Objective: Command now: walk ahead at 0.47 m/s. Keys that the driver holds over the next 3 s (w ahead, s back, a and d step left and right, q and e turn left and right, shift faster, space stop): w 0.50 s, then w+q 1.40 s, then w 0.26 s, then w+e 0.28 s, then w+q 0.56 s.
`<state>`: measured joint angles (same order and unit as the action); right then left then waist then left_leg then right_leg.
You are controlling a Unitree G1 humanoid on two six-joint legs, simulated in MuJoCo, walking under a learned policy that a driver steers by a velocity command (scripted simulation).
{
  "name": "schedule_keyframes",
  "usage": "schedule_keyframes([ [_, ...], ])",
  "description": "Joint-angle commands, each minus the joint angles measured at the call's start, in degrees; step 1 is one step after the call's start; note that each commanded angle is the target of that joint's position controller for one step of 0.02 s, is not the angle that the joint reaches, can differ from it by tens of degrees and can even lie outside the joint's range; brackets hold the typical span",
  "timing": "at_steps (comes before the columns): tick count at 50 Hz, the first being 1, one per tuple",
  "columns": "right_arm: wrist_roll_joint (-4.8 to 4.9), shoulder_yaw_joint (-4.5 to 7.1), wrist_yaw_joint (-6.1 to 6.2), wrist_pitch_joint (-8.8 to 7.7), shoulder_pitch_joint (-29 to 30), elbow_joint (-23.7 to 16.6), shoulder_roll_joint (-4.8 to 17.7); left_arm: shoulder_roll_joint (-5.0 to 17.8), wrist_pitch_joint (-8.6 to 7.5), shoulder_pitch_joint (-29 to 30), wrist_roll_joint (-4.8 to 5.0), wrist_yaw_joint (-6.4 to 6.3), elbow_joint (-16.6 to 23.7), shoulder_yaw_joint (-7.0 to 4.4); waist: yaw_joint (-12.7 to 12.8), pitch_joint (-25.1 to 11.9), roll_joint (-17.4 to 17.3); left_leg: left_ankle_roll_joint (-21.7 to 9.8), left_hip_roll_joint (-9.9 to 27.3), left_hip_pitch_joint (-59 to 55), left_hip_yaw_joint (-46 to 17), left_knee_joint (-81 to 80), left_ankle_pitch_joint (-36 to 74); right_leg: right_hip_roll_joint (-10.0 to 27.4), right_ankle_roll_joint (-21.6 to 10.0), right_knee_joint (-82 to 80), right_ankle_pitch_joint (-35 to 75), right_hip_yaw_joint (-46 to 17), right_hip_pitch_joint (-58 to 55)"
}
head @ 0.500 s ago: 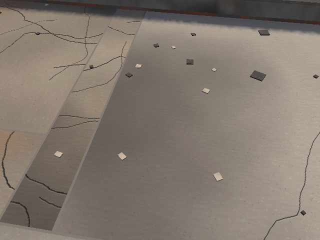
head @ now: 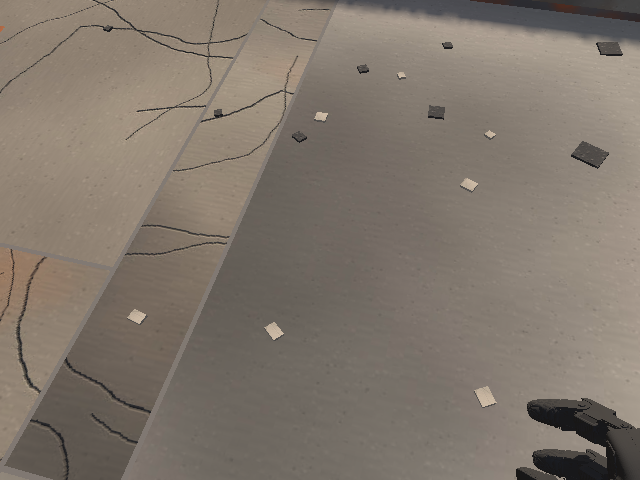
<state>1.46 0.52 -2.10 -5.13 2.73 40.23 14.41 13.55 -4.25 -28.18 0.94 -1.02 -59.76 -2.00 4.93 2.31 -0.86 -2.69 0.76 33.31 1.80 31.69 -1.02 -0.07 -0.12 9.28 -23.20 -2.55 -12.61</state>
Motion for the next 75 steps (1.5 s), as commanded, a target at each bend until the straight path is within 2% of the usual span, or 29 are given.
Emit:
schedule_keyframes([
  [1, 0.37, 4.92, 1.09, 0.59, -18.5, 2.7, 10.9, 10.3, 0.70, 3.8, -1.17, -0.15, 3.8, -2.06, -14.1, -9.0, 7.5, -3.9, -2.6, -29.8, 1.6, 0.9, -1.9, 9.8, -4.5, 23.8, 57.9, 0.0, 13.5],
  [2, -0.28, 5.75, 1.59, 1.02, -27.0, 4.5, 14.5, 6.9, 0.92, 1.7, -2.55, -0.11, 5.3, -0.93, -15.3, -16.3, -1.5, -7.2, 9.0, -46.2, -12.7, 2.2, -5.6, 5.9, -3.4, 42.9, 36.9, 1.3, 26.8],
  [3, -1.47, 5.56, 0.42, 0.64, -28.1, 5.9, 16.2, -2.0, -0.18, -7.4, -1.11, 0.70, 4.7, 1.24, -9.2, -24.9, -19.2, -16.3, 21.0, -57.0, -43.2, -11.0, -24.8, -4.7, -1.3, 61.8, -7.8, -2.6, 42.8],
  [4, -0.98, 4.17, 0.10, 0.24, -24.7, 5.4, 10.3, 5.1, -1.50, -2.1, 0.40, 1.26, 4.8, -0.20, -10.5, -17.5, -11.6, -13.6, 19.1, -50.1, -47.3, -18.1, -32.9, -1.8, -2.6, 68.3, -8.2, -6.8, 48.2],
  [5, -0.72, 3.69, 0.05, -0.22, -19.2, 4.7, 8.6, 8.6, -2.16, 4.7, 1.81, 1.44, 7.2, -1.23, -9.4, -7.9, -6.9, -11.4, 18.1, -40.6, -38.1, -19.0, -30.8, 1.2, -3.6, 68.6, -2.5, -4.6, 51.6],
  [6, -1.10, 3.57, -0.12, -0.64, -14.9, 4.1, 8.4, 8.6, -2.43, 7.8, 1.46, 0.99, 8.1, -1.19, -7.6, -4.5, -0.8, -10.6, 16.1, -32.1, -31.0, -20.2, -22.7, 4.2, -3.7, 65.9, 3.1, -3.6, 48.9],
  [8, -2.39, 3.17, -0.34, -1.33, -11.6, 4.3, 6.8, 7.3, -1.57, 7.2, 0.36, 0.46, 8.1, -1.61, -3.9, -3.2, -2.3, -9.9, 12.1, -22.7, -21.2, -22.5, -13.3, 7.9, -3.4, 61.1, 8.2, -3.7, 42.9],
  [11, -1.74, 3.00, -0.25, -1.92, -13.0, 5.9, 6.4, 5.9, 0.13, 7.6, -0.12, 0.00, 8.6, -1.66, -2.8, -1.7, -3.1, -11.2, 10.8, -18.5, -15.9, -26.1, -11.3, 9.0, -2.0, 55.7, 9.5, -2.5, 42.9],
  [16, -1.48, 3.69, 1.62, -1.26, -18.3, 8.2, 9.5, 6.1, -0.09, 18.2, -1.10, 0.00, 12.5, -1.84, -5.4, 1.1, -1.0, -11.2, 10.8, -22.5, -12.2, -28.0, -8.2, 9.4, 1.1, 40.3, 23.1, -1.7, 52.2],
  [24, -0.57, 3.91, 2.33, 0.71, -26.3, 12.1, 10.5, 4.8, -1.59, 31.8, 0.06, 2.23, 17.3, -0.62, -10.3, 3.0, -1.3, -9.3, 11.9, -32.4, -7.5, -23.9, -2.7, 5.5, 0.7, 21.7, 27.3, 1.4, 50.3],
  [27, -0.26, 4.31, 2.47, 1.63, -26.5, 12.6, 11.2, 6.7, -2.22, 31.4, 0.19, 3.01, 18.4, -1.08, -8.5, 2.1, -2.7, -8.2, 14.1, -36.2, -9.9, -19.3, 3.1, 4.2, -1.3, 18.3, 20.6, 1.1, 46.5],
  [29, -0.30, 4.27, 2.50, 2.14, -24.2, 11.9, 11.5, 9.9, -2.71, 21.3, 0.11, 2.74, 16.0, -2.75, -2.5, -3.6, -3.4, -6.3, 11.4, -34.5, -8.6, -8.2, 17.1, 1.5, -3.5, 15.2, 18.7, 3.2, 31.5],
  [30, -0.99, 3.32, 2.45, 2.01, -23.8, 10.7, 9.3, 13.6, -2.84, 10.7, -0.56, 2.16, 13.3, -4.19, 1.8, -12.0, -1.8, -4.5, 8.0, -26.6, -6.5, 5.3, 14.2, 5.6, -6.3, 18.2, 20.0, -0.3, 14.3],
  [31, -1.31, 1.49, 2.05, 0.98, -28.7, 9.1, 3.1, 19.6, -2.34, 2.6, -1.49, 1.72, 11.8, -5.87, 1.7, -21.7, 10.1, 0.3, -0.8, -2.9, -1.2, 27.6, -5.9, 20.8, -13.7, 17.6, 13.8, -22.3, -10.4],
  [32, -0.29, 1.46, 2.15, -0.09, -29.2, 9.7, 3.7, 15.7, -2.00, 1.3, -1.31, 1.79, 11.4, -4.78, 2.2, -25.2, 15.0, 0.6, -3.4, 5.5, -8.1, 37.8, -32.3, 25.2, -15.9, 10.0, 7.6, -36.9, -12.1],
  [33, 1.43, 3.17, 2.16, -0.51, -25.0, 8.9, 9.5, 11.6, -2.03, 5.4, -1.16, 1.71, 12.0, -3.46, 1.9, -16.4, 10.4, -0.1, -0.1, 9.7, -10.6, 42.1, -29.3, 23.1, -12.9, 8.5, 5.2, -29.3, -4.9],
  [35, 1.00, 3.63, 2.64, -0.15, -20.5, 7.9, 9.1, 7.7, -2.20, 13.8, -0.95, 1.83, 13.0, -2.27, -1.4, -6.5, 6.0, 0.0, 4.7, 7.8, -8.2, 38.1, -19.7, 18.7, -10.1, 4.3, 10.5, -15.7, 10.0],
  [37, 0.62, 4.00, 2.61, 1.46, -22.2, 8.4, 6.9, 6.0, -2.78, 17.4, -1.59, 2.00, 12.8, -1.92, -4.4, -3.1, 8.0, 0.5, 7.0, 2.0, -8.3, 34.8, -14.4, 15.4, -8.7, 0.4, 15.0, -7.4, 18.4],
  [44, -0.07, 3.87, 1.77, 2.93, -15.8, 4.5, 4.0, 8.8, -2.93, 16.5, -1.99, 0.64, 10.6, -3.00, -4.7, 0.9, 4.3, 2.2, 7.0, 5.7, -7.0, 20.0, 0.4, 13.7, -9.4, -3.0, 27.0, 7.2, 19.5],
  [51, -0.21, 3.00, -0.95, 2.62, -3.6, -1.7, 2.9, 11.8, -0.49, 10.9, -0.36, -0.18, 8.7, -4.10, -0.9, 4.0, 2.4, -0.4, 5.3, 8.2, -0.5, 5.9, 0.3, 17.0, -8.4, 0.5, 33.6, 12.9, 7.7],
  [54, -0.08, 4.18, -1.57, 3.01, -5.8, -3.0, 5.3, 13.9, 0.83, 12.2, 0.17, -0.52, 9.4, -4.78, -4.1, 0.3, 5.0, -3.4, 0.8, 0.5, 3.9, 5.1, -7.5, 17.3, -6.6, 9.7, 56.9, 15.3, 4.7],
  [56, 0.25, 6.70, -1.10, 3.30, -18.2, -0.5, 9.5, 14.8, 1.73, 14.0, 0.54, -0.78, 10.2, -4.96, -11.6, -6.8, 5.2, -6.7, -3.9, -17.0, 5.8, 2.0, -8.2, 15.1, -4.5, 27.9, 64.6, 16.9, 8.8],
  [57, 0.28, 8.81, 0.11, 3.81, -27.5, 1.9, 13.8, 13.6, 1.43, 13.7, -0.15, -0.88, 11.0, -4.38, -15.7, -11.7, 0.9, -9.4, -1.6, -34.3, -1.4, -0.5, -7.1, 12.7, -1.9, 44.2, 50.5, 17.0, 21.2],
  [58, 0.61, 9.72, 0.80, 3.60, -26.4, 2.0, 20.2, 4.0, -0.09, 8.2, -2.39, 0.14, 14.1, -1.59, -8.3, -15.3, -15.0, -19.5, 13.4, -53.6, -32.4, -4.1, -13.0, 1.0, 1.8, 64.9, -5.6, 13.3, 48.2],
  [59, -0.19, 8.35, 0.46, 2.63, -28.0, -0.2, 16.7, 7.3, -2.83, 12.7, -0.24, 1.04, 15.2, -1.63, -11.4, -23.7, -8.8, -23.4, 18.7, -58.0, -50.4, -14.0, -21.2, -2.0, 1.1, 72.4, -12.2, -1.3, 55.7],
  [60, -0.75, 7.37, 0.26, 1.76, -26.1, 0.3, 13.2, 10.4, -4.22, 19.4, 2.04, 1.54, 17.2, -2.49, -12.6, -15.7, -5.1, -19.8, 17.4, -53.4, -42.8, -16.0, -17.3, 1.0, -0.5, 71.5, -6.6, -2.7, 60.9],
  [62, -0.38, 6.26, 0.33, 1.07, -18.2, -0.9, 9.4, 10.1, -4.81, 19.6, 0.05, 0.84, 16.5, -2.57, -7.3, -7.0, 1.2, -15.8, 12.5, -36.5, -29.1, -15.9, -5.7, 5.6, -1.0, 61.2, 1.8, -2.4, 55.2],
  [67, -0.68, 6.13, 1.84, 0.77, -16.9, -1.9, 10.2, 8.2, -1.82, 19.5, -1.94, 0.62, 17.7, -2.74, -4.1, -3.7, -0.1, -14.9, 7.9, -22.1, -19.1, -19.6, 8.1, 6.3, 3.0, 47.4, 9.9, -0.8, 47.4],
  [75, 0.10, 6.43, 3.08, 2.04, -23.5, 0.2, 11.0, 7.1, -2.59, 33.1, -0.55, 1.92, 22.9, -1.88, -9.5, -1.6, -4.2, -9.5, 5.3, -21.5, -19.2, -15.8, -2.9, 0.7, 3.3, 21.2, 28.6, -0.9, 41.8],
])
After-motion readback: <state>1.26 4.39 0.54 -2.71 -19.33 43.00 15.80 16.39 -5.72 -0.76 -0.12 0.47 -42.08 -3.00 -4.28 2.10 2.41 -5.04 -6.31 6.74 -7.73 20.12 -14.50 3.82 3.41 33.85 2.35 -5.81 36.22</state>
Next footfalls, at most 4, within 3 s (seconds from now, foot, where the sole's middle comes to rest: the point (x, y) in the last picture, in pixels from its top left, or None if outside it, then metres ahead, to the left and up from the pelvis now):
0.02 left None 0.21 0.11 -0.76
0.60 right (428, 465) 0.49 -0.13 -0.76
1.14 left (299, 344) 0.74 0.15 -0.76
1.62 right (331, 228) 1.09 0.10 -0.76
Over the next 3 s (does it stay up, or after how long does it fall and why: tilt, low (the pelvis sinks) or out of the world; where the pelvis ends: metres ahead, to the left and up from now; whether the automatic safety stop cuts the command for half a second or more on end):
stays up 1.39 0.63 0.02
